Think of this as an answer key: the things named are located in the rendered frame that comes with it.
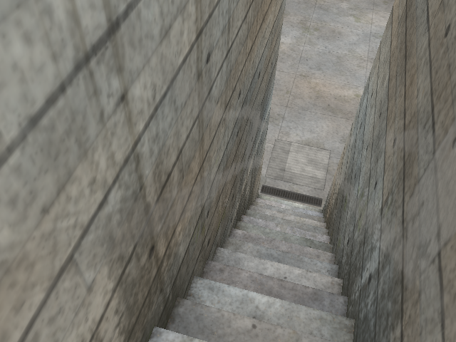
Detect stairs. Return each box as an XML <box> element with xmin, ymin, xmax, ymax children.
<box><xmin>148</xmin><ymin>195</ymin><xmax>355</xmax><ymax>342</ymax></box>

